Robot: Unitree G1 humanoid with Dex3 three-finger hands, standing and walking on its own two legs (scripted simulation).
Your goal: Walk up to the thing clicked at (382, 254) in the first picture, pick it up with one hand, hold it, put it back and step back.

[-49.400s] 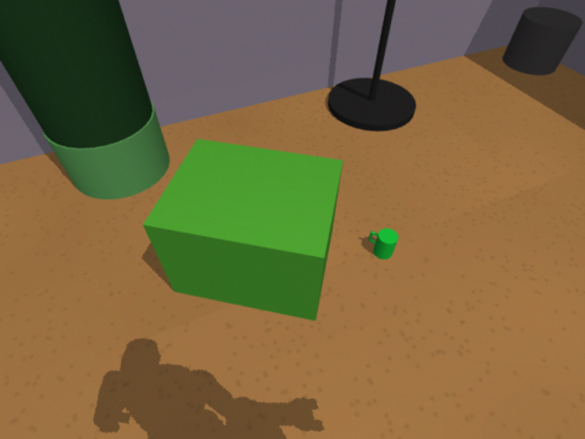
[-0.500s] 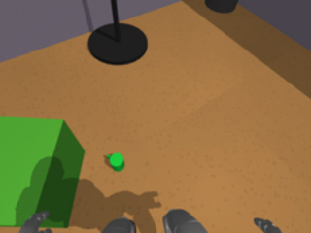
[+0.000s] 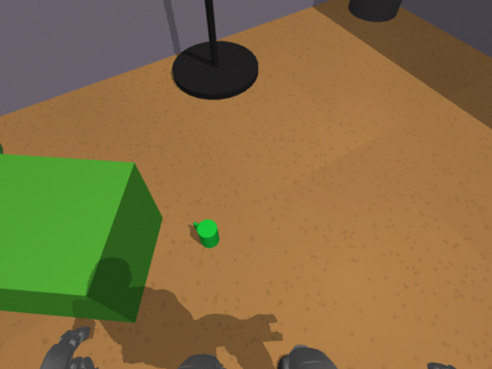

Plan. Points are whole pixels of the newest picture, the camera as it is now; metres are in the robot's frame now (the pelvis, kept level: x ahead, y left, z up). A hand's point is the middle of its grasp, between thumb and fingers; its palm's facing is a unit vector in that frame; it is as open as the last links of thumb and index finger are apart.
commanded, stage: step back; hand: left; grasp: from above
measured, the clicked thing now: (205, 232) +0.65 +0.18 -0.70
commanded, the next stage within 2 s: none
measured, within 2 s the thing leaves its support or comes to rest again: neither
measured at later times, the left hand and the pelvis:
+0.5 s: hand out of the picture -0.09 +0.25 -0.14, palm faces -0.06 -0.91 -0.42, open 7.4 cm; pelvis -0.17 -0.02 +0.00, yaw -5 degrees
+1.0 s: hand out of the picture -0.22 +0.26 -0.14, palm faces -0.03 -0.92 -0.39, open 7.4 cm; pelvis -0.34 -0.01 +0.00, yaw -2 degrees
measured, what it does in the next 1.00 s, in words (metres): walks backwards: left foot, then right foot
